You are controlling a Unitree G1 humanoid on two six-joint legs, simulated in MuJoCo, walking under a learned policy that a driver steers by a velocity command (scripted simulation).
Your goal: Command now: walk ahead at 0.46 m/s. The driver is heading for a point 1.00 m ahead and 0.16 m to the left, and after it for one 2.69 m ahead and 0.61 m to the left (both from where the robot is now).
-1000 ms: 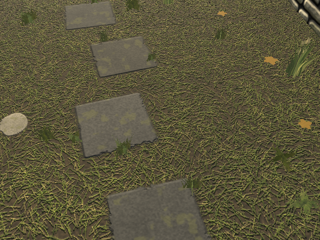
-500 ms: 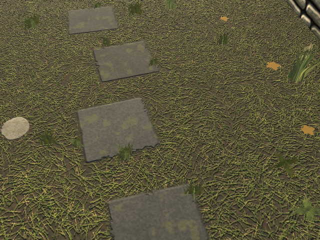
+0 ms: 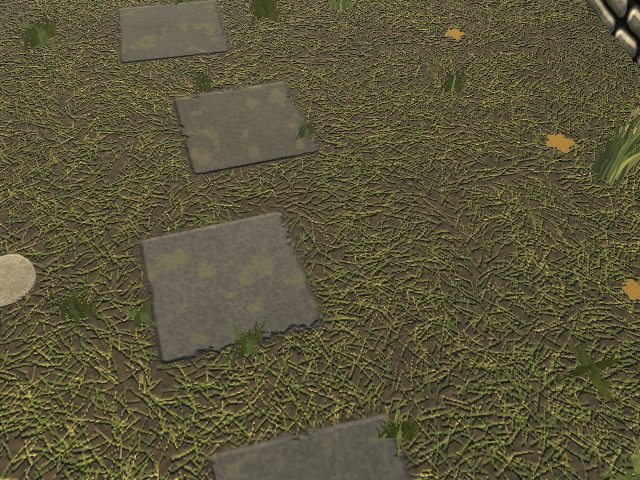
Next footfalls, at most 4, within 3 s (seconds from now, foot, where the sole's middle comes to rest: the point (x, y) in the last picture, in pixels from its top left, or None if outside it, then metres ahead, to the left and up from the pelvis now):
0.22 right None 0.30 -0.08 -0.78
0.76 left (275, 426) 0.62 0.09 -0.78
1.32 right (351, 308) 0.92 -0.09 -0.78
1.80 left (269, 261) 1.07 0.12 -0.78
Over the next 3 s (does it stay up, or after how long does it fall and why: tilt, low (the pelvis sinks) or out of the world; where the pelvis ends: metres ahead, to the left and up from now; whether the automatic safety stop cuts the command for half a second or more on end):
stays up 0.99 -0.01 0.00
